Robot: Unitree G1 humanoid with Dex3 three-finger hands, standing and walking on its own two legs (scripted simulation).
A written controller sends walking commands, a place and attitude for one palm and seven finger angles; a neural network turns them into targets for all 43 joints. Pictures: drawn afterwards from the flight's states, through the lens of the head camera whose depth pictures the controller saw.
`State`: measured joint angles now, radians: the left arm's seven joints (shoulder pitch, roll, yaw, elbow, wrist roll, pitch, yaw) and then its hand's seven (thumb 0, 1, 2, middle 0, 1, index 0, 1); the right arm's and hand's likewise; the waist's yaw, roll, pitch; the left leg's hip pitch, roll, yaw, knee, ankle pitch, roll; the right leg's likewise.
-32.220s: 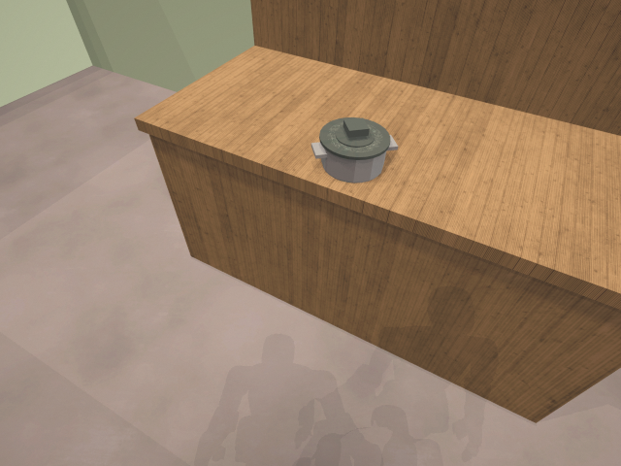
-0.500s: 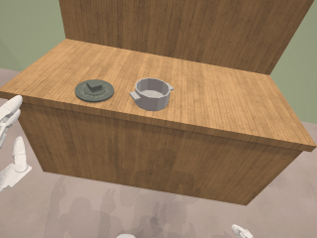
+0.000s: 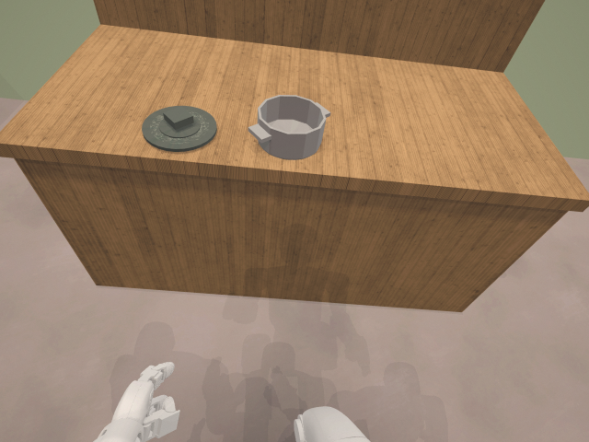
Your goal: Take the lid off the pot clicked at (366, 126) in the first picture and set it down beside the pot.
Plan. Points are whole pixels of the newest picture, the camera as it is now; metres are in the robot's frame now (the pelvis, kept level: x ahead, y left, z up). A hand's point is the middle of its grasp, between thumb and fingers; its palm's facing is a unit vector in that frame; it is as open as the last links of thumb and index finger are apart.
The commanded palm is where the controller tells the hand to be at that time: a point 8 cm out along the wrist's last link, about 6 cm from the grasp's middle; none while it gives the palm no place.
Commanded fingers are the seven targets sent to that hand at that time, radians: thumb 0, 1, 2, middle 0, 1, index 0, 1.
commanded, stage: stop stepping back and stand still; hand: left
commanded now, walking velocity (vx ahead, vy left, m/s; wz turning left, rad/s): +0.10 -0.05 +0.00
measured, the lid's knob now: (178, 117) +0.79 +0.22 -0.03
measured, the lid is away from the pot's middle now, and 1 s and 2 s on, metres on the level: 0.26 0.26 0.26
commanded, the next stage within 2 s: let the arm hang, fingers relaxed in 0.04 s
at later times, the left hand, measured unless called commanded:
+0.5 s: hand (203, 414) +0.20 +0.12 -0.14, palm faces +0.01 -0.99 -0.16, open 7.4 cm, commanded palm none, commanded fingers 0.00 0.90 0.90 -0.20 -0.30 -0.20 -0.30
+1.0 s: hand out of the picture +0.12 +0.11 -0.16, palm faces +0.07 -0.98 -0.17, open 7.3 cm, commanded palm none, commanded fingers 0.00 0.90 0.90 -0.20 -0.30 -0.20 -0.30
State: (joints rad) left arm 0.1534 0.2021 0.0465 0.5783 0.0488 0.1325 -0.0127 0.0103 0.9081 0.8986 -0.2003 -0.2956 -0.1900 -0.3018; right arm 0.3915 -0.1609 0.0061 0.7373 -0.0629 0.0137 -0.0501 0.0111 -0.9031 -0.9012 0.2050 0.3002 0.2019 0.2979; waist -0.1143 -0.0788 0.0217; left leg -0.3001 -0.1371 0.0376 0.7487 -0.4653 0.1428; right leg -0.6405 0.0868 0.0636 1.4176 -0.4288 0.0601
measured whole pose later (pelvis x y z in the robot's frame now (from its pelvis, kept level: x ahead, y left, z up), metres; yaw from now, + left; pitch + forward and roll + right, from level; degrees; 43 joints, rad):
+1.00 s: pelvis +0.13 -0.06 +0.03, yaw +1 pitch +1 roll -1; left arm 0.29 0.14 0.04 1.09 0.01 0.00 0.05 0.00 0.92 0.90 -0.20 -0.30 -0.19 -0.30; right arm 0.31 -0.10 -0.05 1.08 0.00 -0.01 -0.06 0.01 -0.93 -0.90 0.20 0.30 0.20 0.30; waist -0.02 -0.03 0.04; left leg -0.14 0.00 0.02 0.52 -0.39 0.02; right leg -0.15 0.02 -0.03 0.49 -0.36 -0.01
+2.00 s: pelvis +0.11 -0.07 +0.03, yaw +1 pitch +0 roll -1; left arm 0.31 0.11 0.03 1.12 0.01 0.00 0.05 0.01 0.93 0.90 -0.20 -0.30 -0.19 -0.30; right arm 0.32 -0.06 -0.04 1.13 0.00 -0.01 -0.05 0.01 -0.91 -0.90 0.20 0.30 0.19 0.30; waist -0.01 -0.03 0.05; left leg -0.13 0.00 0.02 0.48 -0.35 0.02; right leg -0.15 0.02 -0.03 0.47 -0.32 -0.02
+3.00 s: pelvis +0.11 -0.07 +0.03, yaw +1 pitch +0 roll +0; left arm 0.31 0.11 0.03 1.12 0.01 -0.01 0.05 0.01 0.92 0.90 -0.20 -0.30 -0.19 -0.30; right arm 0.32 -0.07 -0.04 1.13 0.00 -0.01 -0.06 0.01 -0.91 -0.90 0.20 0.30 0.19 0.30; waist -0.01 -0.02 0.05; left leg -0.13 0.00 0.02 0.47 -0.34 0.02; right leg -0.15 0.02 -0.03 0.46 -0.31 -0.02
